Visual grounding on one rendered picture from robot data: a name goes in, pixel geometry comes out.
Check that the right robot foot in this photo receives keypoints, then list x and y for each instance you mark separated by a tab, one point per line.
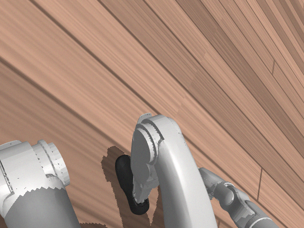
125	178

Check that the right robot arm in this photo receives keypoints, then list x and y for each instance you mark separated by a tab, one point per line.
242	211

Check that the right robot hand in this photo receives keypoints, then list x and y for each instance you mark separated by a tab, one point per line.
211	180

